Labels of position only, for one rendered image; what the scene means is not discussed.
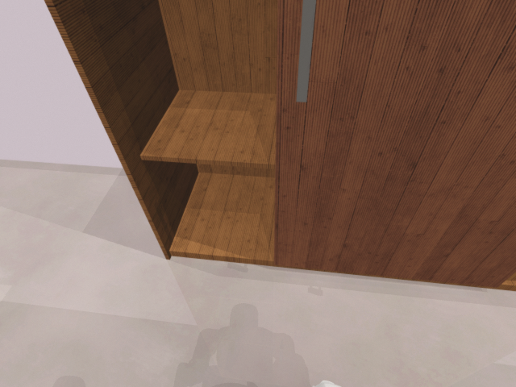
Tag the handle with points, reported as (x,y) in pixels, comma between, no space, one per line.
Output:
(308,13)

